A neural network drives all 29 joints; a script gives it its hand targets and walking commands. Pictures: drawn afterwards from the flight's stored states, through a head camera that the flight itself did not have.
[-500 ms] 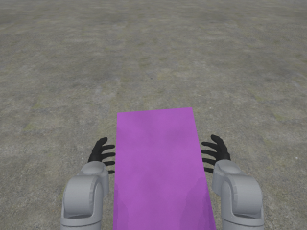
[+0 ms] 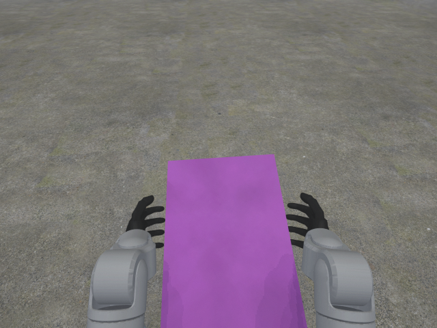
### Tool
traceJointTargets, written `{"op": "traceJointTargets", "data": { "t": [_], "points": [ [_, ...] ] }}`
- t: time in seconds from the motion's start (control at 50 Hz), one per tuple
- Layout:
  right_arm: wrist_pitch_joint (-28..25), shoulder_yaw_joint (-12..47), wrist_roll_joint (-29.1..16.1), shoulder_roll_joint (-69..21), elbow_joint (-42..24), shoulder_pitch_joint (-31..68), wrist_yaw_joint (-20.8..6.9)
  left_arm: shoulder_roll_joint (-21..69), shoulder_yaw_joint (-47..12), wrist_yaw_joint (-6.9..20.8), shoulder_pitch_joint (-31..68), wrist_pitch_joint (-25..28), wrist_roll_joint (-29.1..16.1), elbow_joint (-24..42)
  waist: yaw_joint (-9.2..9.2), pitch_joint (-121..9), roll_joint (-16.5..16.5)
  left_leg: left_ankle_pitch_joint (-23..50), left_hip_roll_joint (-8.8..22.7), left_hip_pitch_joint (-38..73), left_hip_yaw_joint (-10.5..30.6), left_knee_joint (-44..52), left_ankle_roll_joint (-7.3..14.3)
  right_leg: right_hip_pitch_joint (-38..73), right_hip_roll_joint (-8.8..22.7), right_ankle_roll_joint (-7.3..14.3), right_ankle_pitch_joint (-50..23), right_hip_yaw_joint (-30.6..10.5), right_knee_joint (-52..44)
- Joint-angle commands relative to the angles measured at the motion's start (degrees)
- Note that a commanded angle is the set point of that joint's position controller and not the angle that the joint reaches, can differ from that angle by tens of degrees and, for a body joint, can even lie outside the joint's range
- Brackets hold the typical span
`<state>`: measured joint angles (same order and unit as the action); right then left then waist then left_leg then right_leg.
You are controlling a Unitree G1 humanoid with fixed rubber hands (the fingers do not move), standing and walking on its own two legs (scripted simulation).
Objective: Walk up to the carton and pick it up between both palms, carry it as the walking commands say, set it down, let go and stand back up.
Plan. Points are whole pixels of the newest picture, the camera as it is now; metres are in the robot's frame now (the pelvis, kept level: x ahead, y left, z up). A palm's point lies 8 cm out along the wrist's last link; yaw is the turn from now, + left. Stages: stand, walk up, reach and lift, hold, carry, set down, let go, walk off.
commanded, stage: carry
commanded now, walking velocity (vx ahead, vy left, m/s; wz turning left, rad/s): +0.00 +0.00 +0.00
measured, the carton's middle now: (226, 243) +0.31 +0.00 +0.02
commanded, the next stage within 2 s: hold in 0.34 s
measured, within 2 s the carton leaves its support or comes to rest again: neither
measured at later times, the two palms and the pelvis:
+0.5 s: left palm (142, 269) +0.25 +0.15 +0.02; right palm (301, 261) +0.27 -0.14 +0.02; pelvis +0.00 +0.00 +0.01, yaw +6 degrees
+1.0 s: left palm (168, 262) +0.28 +0.10 +0.01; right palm (318, 253) +0.30 -0.19 +0.00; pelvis -0.02 -0.07 +0.00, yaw +12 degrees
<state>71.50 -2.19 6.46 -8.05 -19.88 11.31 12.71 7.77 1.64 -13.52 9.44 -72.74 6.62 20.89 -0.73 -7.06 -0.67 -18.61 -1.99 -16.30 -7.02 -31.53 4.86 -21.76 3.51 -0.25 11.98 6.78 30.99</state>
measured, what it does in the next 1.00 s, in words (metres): shifts its weight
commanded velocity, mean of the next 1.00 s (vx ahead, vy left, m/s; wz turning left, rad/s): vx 0.00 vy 0.00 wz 0.00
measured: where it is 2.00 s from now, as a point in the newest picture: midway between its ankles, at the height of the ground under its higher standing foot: outside the picture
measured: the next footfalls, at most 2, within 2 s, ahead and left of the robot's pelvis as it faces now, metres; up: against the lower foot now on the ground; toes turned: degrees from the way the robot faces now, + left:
none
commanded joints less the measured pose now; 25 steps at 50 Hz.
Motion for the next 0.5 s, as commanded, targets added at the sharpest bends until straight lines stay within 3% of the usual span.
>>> {"op": "traceJointTargets", "data": {
  "t": [0.0, 0.32, 0.34, 0.36, 0.38, 0.4, 0.44, 0.46, 0.48],
  "points": [
    [-1.3, 30.9, -20.8, -56.9, -5.1, 20.6, -14.2, 55.4, -31.3, 14.0, 23.4, 2.5, -20.7, 6.4, -0.10, -12.1, -0.5, 19.6, 10.1, 2.3, 8.7, 6.1, -0.8, 7.3, 4.2, 0.9, -6.0, -4.8, -1.8],
    [-2.1, 30.8, -20.4, -56.5, -4.2, 20.9, -14.5, 55.3, -30.9, 14.2, 23.6, 3.3, -20.4, 5.3, 0.03, -12.0, -0.5, 20.1, 10.1, 2.5, 8.8, 6.1, -0.9, 7.6, 3.9, 1.2, -6.3, -4.8, -1.4],
    [-11.1, 10.7, -0.3, -36.4, 15.9, 11.0, -16.6, 35.2, -10.8, 13.7, 9.8, 12.4, -0.2, -14.8, -1.50, 25.5, -5.5, -4.5, 6.0, -4.4, 17.8, 18.9, -4.8, 14.8, -9.7, 1.8, 1.5, -10.1, -5.3],
    [-17.0, -0.6, 1.7, -16.3, 36.0, 13.4, -16.2, 22.8, 1.5, 13.6, 14.2, 18.5, 1.5, -34.9, -0.63, 22.6, -4.6, -5.4, 6.0, -6.4, 20.0, 20.7, -3.9, 13.8, -8.8, 3.6, 4.2, -10.6, -5.3],
    [-24.6, 2.9, -0.6, -13.4, 34.1, 11.6, -16.0, 21.5, -6.2, 13.0, 11.7, 25.4, -1.0, -35.9, -0.87, 13.4, -1.2, 2.1, 5.6, 5.1, 18.6, 18.1, -4.1, 12.5, -8.5, 3.8, -0.1, -10.5, -6.5],
    [-29.9, 9.6, -4.3, -17.2, 24.8, 14.3, -16.6, 25.0, -12.5, 13.4, 12.1, 30.3, -4.6, -28.3, -0.69, 3.6, -0.1, 16.4, 4.8, 14.1, 18.2, 13.3, -4.8, 12.4, -7.2, 3.4, -5.9, -11.3, -7.1],
    [-33.6, 21.8, -9.9, -33.2, 16.0, 17.2, -18.9, 42.6, -26.4, 15.5, 17.5, 35.1, -10.2, -19.8, -0.20, -16.7, -2.5, 45.3, 4.4, 22.0, 17.5, 7.3, -5.7, 18.2, -7.6, 2.6, -21.0, -12.4, -4.6],
    [-34.8, 25.1, -11.6, -39.0, 11.6, 18.8, -19.4, 48.5, -33.9, 17.0, 22.1, 36.8, -13.3, -14.6, -2.80, -22.3, -2.3, 52.6, 4.5, 23.3, 17.4, 6.4, -5.8, 20.0, -7.6, 2.2, -28.2, -13.0, -3.9],
    [-35.6, 26.9, -12.9, -41.6, 8.5, 22.1, -19.6, 51.4, -38.0, 18.1, 26.5, 38.4, -15.3, -11.3, -5.00, -25.4, -1.5, 53.7, 4.6, 24.6, 17.9, 6.5, -5.9, 19.5, -7.6, 2.0, -31.7, -13.4, -3.6]
  ]
}}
